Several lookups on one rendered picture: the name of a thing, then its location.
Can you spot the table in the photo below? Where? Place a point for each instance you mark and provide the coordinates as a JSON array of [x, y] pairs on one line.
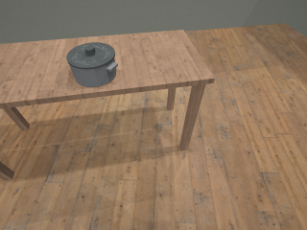
[[37, 72]]

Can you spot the knob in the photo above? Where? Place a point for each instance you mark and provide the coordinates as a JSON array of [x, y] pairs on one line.
[[90, 49]]

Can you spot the lid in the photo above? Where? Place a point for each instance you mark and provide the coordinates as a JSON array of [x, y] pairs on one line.
[[78, 58]]

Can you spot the pot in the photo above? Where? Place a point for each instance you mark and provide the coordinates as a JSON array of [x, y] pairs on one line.
[[95, 77]]

